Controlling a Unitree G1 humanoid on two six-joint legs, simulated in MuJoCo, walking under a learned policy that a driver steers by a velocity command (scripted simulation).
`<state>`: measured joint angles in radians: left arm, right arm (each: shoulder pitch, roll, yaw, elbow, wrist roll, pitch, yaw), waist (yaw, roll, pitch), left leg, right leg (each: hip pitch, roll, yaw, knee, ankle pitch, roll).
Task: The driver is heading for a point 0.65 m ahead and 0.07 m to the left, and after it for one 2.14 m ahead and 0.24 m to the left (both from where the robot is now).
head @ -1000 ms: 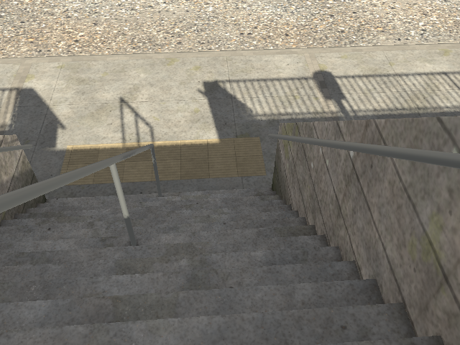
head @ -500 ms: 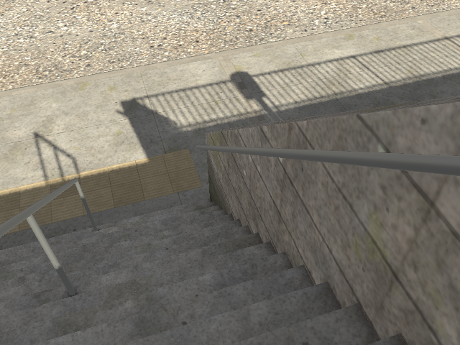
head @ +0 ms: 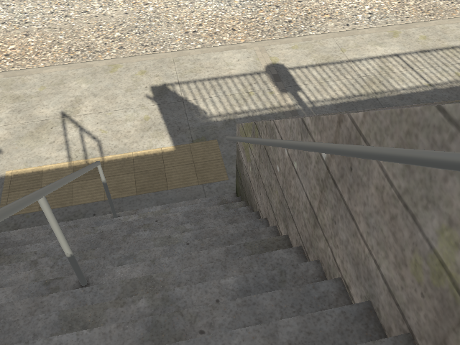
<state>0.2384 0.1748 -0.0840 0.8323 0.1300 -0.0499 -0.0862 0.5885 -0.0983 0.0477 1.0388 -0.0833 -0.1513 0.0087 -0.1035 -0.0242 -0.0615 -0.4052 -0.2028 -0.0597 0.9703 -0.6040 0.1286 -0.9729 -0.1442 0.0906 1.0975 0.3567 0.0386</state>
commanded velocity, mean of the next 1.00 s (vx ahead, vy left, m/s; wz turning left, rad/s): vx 0.29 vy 0.00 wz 0.48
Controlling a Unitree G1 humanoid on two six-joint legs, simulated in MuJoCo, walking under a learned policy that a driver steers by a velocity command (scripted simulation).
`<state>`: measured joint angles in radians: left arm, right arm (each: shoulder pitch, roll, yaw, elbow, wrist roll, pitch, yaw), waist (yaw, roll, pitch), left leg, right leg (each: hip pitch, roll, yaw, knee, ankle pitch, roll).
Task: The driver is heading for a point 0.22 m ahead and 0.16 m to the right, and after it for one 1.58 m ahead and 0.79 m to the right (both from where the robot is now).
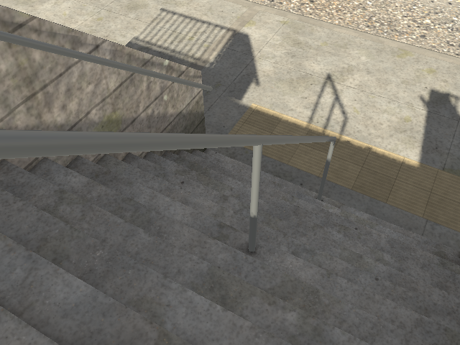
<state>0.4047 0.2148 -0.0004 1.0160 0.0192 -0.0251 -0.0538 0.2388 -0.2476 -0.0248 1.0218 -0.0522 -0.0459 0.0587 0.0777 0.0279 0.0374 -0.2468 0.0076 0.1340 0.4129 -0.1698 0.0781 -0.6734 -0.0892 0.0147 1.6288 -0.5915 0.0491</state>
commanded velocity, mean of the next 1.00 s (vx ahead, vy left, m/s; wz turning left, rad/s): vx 0.01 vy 0.00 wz -0.48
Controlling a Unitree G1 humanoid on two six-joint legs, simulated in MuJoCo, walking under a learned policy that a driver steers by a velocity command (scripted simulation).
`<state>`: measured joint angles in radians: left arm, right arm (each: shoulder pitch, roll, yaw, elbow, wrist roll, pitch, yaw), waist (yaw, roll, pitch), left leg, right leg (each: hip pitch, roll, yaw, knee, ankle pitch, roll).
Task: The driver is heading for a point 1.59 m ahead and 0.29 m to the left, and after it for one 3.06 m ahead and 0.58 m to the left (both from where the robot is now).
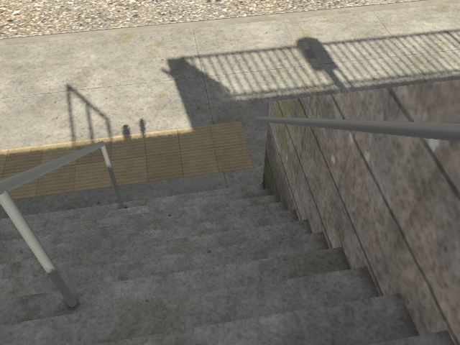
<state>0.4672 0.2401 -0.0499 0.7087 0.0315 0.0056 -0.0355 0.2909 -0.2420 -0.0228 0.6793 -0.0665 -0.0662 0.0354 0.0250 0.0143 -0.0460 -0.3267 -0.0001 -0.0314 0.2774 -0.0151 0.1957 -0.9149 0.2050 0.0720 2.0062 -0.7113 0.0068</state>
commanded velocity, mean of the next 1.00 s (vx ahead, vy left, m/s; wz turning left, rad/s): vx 0.01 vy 0.00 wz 0.14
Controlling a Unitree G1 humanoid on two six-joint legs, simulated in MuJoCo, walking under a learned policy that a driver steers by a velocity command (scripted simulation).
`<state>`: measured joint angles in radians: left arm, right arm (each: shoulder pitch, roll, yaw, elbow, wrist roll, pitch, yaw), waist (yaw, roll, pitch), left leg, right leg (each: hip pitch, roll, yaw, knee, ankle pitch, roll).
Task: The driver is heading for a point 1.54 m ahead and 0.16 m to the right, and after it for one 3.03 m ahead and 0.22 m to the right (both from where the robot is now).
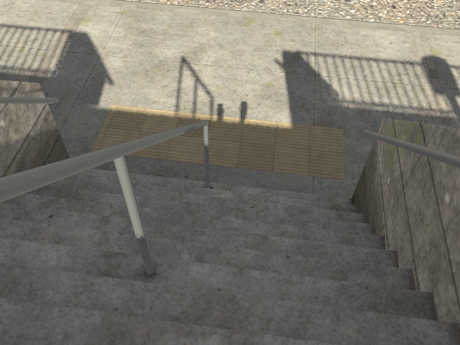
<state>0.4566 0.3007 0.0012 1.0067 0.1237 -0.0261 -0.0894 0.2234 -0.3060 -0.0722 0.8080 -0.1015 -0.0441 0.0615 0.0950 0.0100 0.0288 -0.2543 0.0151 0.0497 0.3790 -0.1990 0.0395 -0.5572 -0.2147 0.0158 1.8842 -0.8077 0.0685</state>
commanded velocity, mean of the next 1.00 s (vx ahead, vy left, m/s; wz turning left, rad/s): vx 0.42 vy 0.00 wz -0.07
